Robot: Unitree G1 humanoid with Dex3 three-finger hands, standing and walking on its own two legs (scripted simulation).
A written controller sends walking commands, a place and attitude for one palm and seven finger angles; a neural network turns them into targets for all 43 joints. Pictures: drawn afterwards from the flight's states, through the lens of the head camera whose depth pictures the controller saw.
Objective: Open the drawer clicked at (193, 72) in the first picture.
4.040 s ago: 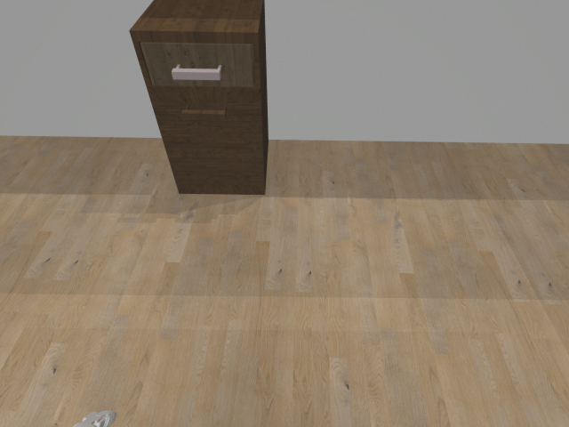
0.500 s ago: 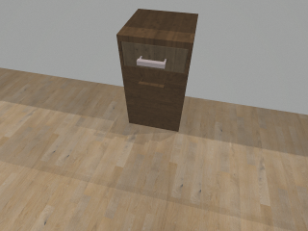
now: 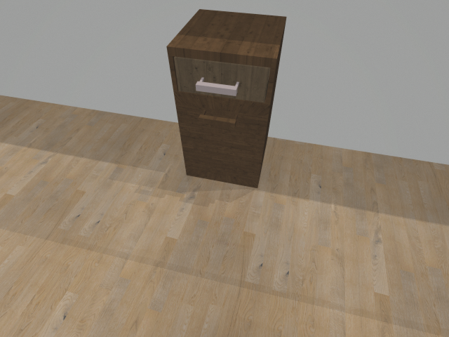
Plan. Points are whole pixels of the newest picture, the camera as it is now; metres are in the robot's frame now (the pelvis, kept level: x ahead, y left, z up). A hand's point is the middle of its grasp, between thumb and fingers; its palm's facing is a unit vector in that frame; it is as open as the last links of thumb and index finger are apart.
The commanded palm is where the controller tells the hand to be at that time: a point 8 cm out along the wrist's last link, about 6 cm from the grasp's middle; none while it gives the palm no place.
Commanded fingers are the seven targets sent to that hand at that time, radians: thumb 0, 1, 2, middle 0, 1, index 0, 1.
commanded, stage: walk to a spot facing it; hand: left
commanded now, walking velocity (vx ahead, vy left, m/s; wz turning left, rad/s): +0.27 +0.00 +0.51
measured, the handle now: (218, 85) +1.04 +0.10 -0.11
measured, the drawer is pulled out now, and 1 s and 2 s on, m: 0.00 0.00 0.00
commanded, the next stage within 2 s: turn to face it in 0.48 s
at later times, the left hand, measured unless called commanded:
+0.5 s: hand out of the picture +0.01 +0.26 -0.20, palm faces +0.20 -0.97 -0.16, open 7.4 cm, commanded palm none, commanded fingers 0.00 0.90 0.90 -0.20 -0.30 -0.20 -0.30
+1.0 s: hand (121, 282) +0.27 +0.27 -0.19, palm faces +0.13 -0.97 -0.22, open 7.3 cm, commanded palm none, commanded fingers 0.00 0.90 0.90 -0.20 -0.30 -0.20 -0.30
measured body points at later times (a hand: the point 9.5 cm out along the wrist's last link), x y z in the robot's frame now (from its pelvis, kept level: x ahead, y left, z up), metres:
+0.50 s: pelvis +0.06 +0.08 -0.01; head +0.07 +0.11 +0.44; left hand +0.01 +0.31 -0.18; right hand +0.09 -0.15 -0.15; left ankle +0.03 +0.15 -0.74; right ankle +0.03 -0.07 -0.68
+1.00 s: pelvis +0.22 +0.08 -0.03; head +0.26 +0.07 +0.42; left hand +0.26 +0.32 -0.17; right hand +0.23 -0.14 -0.19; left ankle +0.10 +0.18 -0.65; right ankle +0.29 +0.02 -0.74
